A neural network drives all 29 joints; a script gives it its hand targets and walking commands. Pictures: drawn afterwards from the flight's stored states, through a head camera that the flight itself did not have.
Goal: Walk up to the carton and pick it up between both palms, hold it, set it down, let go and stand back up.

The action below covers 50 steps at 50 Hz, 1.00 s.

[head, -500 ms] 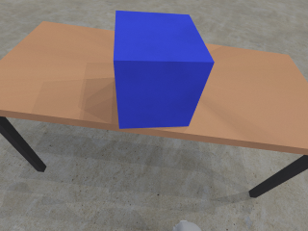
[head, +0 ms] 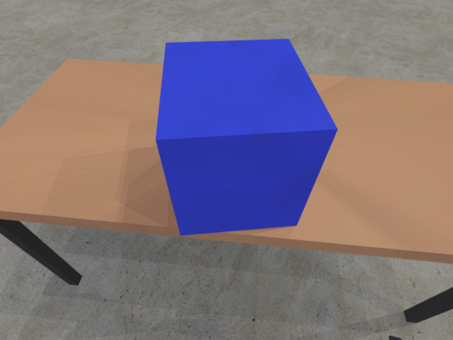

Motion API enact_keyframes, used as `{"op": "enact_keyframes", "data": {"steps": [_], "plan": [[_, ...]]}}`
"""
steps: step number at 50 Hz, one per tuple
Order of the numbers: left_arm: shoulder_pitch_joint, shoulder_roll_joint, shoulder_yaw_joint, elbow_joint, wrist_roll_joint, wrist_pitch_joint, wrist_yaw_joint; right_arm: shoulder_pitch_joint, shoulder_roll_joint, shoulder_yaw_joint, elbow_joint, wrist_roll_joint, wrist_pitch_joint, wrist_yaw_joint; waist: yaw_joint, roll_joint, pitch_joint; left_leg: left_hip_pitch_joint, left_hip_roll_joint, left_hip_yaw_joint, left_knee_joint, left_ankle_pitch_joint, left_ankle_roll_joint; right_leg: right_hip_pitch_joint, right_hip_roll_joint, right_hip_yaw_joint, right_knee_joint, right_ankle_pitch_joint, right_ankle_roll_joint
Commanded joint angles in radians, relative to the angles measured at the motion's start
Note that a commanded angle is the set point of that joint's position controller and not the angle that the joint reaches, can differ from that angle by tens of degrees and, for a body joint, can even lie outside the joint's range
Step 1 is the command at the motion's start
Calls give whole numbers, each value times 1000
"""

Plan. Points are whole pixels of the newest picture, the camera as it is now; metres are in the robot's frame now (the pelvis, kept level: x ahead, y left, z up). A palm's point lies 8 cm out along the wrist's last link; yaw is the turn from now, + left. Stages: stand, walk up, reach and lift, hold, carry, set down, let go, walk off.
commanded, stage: walk up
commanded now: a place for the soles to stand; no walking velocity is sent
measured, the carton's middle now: (234, 138) +0.50 -0.02 +0.06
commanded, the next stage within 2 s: none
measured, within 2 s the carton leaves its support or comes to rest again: neither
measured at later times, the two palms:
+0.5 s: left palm (47, 335) +0.16 +0.32 -0.09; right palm (404, 339) +0.15 -0.32 -0.10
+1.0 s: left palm (56, 309) +0.20 +0.32 -0.09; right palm (407, 334) +0.15 -0.32 -0.09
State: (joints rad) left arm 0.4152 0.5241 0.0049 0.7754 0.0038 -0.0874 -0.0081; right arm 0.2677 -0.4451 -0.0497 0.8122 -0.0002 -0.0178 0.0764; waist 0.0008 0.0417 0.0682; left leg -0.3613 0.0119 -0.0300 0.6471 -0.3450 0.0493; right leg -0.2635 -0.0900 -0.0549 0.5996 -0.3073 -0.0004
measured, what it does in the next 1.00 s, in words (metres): steps on the spot: right foot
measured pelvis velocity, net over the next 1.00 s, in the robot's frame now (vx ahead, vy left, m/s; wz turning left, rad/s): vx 0.09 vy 0.01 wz -0.04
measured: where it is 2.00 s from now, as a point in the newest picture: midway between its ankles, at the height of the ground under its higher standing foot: outside the picture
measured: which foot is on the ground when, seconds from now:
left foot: down 0.00-1.00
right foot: down 0.00-0.02, up 0.04-0.32, down 0.34-1.00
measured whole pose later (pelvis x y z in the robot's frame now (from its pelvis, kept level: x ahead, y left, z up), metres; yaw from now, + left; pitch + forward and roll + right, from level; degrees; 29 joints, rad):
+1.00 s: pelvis +0.09 +0.01 +0.00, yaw -2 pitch -1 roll +0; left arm 0.27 0.44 0.00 0.78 0.01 -0.06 0.00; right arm 0.25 -0.44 -0.03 0.86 0.00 -0.01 0.03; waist -0.01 -0.01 0.01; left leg -0.29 0.00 0.02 0.69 -0.38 0.02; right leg -0.38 -0.03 0.00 0.66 -0.27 -0.01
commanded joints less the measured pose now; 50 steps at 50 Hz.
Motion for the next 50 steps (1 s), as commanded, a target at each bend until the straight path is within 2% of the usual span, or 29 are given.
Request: {"op": "enact_keyframes", "data": {"steps": [1, 2, 3, 4, 6, 7, 8, 9, 11, 13, 14, 16, 17, 18, 19, 20, 21, 22, 24, 25, 26, 27, 28, 29, 31, 34, 39, 45, 50], "plan": [[-36, 71, 46, -80, -15, 11, 4, 156, -338, -121, -36, -48, -41, -32, -112, 246, -69, 375, 284, -581, -453, -315, 53, -487, 137, 8, 416, -256, -39], [-32, 153, 68, -63, -12, 13, 14, 125, -368, -123, -47, -25, -42, -35, -99, 101, -35, 298, 362, -675, -441, -359, 140, -475, 85, 114, 478, -282, -56], [-41, 163, 64, -47, -16, 11, 14, 95, -318, -106, -43, -21, -42, -38, -76, 24, 9, 257, 317, -579, -400, -279, 148, -459, 56, 151, 464, -198, -61], [-8, 167, 69, -41, -19, 3, 7, 73, -287, -91, -50, -17, -43, -40, -60, 36, -6, 316, 259, -458, -344, -85, 128, -474, 47, 129, 441, -164, -60], [17, 142, 69, -30, -7, -1, 0, 93, -241, -81, -38, -5, -45, -46, -58, 83, -64, 377, 228, -304, -281, 271, 132, -423, 22, 99, 351, -127, -27], [-4, 128, 70, -25, -3, 4, -2, 110, -235, -83, -27, -6, -46, -47, -74, 95, -85, 401, 227, -283, -249, 376, 149, -403, 48, 88, 321, -152, -17], [-30, 111, 64, -40, 0, 4, 0, 127, -236, -77, -24, -9, -47, -50, -73, 91, -74, 377, 255, -266, -243, 442, 189, -397, 38, 72, 302, -158, -15], [-46, 100, 58, -47, -1, 2, 1, 103, -230, -70, -31, -6, -45, -53, -63, 89, -40, 310, 245, -225, -244, 478, 191, -377, 24, 55, 268, -127, -15], [-31, 90, 53, -42, -4, -1, 6, 26, -225, -61, -46, -5, -35, -52, -43, 134, -15, 242, 201, -123, -191, 592, 174, -287, 38, 10, 161, -28, -21], [-30, 81, 57, -34, 2, 1, 10, -16, -215, -52, -77, -6, -23, -55, -26, 93, -78, 197, 172, -78, -127, 670, 141, -156, 82, -37, 102, 75, -28], [20, 55, 53, -12, 3, -1, 15, -34, -211, -56, -67, -3, -12, -54, -5, 134, -113, 203, 174, -57, -60, 601, 121, -74, 105, -54, -16, 153, -34], [80, 110, 68, 26, 10, -5, 31, -73, -152, -35, -85, 19, -9, -59, 52, -22, -161, 55, 117, -27, 98, 430, 59, 149, 90, 15, -102, 278, -74], [76, 155, 84, 20, 19, -7, 43, -70, -111, -16, -96, 27, -14, -64, 62, -95, -169, -79, 55, 4, 187, 271, 13, 224, -40, 215, -123, 326, -125], [44, 203, 88, 1, 15, -8, 43, -26, -94, -9, -98, 19, -7, -61, 29, -190, -135, -162, -11, 42, 252, -146, -30, 177, -247, 520, -216, 272, -214], [-8, 247, 92, -5, 9, 0, 37, -40, -169, -34, -71, 3, 11, -72, 28, -159, -77, -107, 11, -15, 310, -320, -22, 25, -300, 587, -250, 35, -290], [-57, 243, 95, -15, 11, 5, 34, -30, -175, -38, -57, 4, 8, -71, 1, -155, -28, -109, 21, -19, 282, -325, -13, -36, -283, 582, -262, -61, -308], [-94, 240, 93, -20, 15, 14, 34, -36, -176, -37, -44, 4, 10, -67, 1, -162, 18, -83, 45, -26, 176, -288, -14, -49, -231, 493, -244, -60, -277], [-106, 194, 79, -24, 12, 16, 31, -28, -154, -37, -34, 5, -2, -66, -11, -174, 5, -45, 46, 10, 63, -214, -12, -40, -171, 375, -199, 71, -228], [-139, 158, 65, -26, 9, 25, 23, 35, -132, -34, 4, -6, -17, -67, -37, -226, -76, 119, 15, 45, -117, -16, -9, -67, -89, 249, -92, 239, -164], [-125, 114, 52, -31, 2, 30, 17, 26, -146, -41, 17, -14, -21, -71, -38, -191, -115, 201, 0, 39, -150, 46, -5, -94, -70, 220, -44, 261, -139], [-144, 84, 43, -31, -5, 33, 13, 5, -167, -39, 3, -20, -26, -78, -42, -126, -135, 213, 84, -85, -215, 37, 9, -115, -48, 207, 5, 298, -95], [-145, 56, 37, -26, -12, 33, 12, -46, -206, -41, -6, -16, -29, -80, -11, -25, -99, 145, 164, -209, -259, 44, 35, -126, 19, 160, 25, 195, -58], [-153, 79, 42, -18, -13, 30, 16, -107, -222, -35, -16, -12, -29, -74, 5, -9, -68, 95, 198, -200, -222, 38, 68, -82, 49, 102, 21, 80, -52], [-149, 82, 49, -2, -11, 26, 18, -115, -209, -28, 4, -10, -28, -69, 16, 14, -62, 65, 170, -152, -193, 79, 63, -45, 51, 110, 11, 78, -55], [-124, 107, 51, 8, -6, 15, 20, -116, -179, -12, 15, -2, -21, -72, 14, -39, -104, 81, 124, -86, -152, 157, 39, 12, 7, 150, 6, 271, -85], [-124, 128, 50, 5, -11, 14, 24, -89, -174, -16, 21, -1, -25, -79, 0, -16, -124, 105, 95, -33, -99, 280, 12, 20, -26, 161, 48, 491, -112], [-163, 106, 46, 10, -5, 24, 23, -124, -188, -25, 9, -8, -19, -76, -1, 5, -87, 101, 144, -90, -164, 121, 47, -62, 26, 121, 38, 263, -82], [-163, 124, 48, 7, 3, 20, 20, -126, -186, -20, 5, -10, -14, -74, -1, -23, -89, 64, 99, -61, -148, 13, 34, -34, -12, 183, -21, 228, -97], [-184, 107, 46, 11, 9, 21, 13, -114, -188, -21, 19, -18, -15, -68, -9, -33, -54, 76, 87, -65, -167, -98, 34, -105, -4, 218, -88, 63, -87]]}}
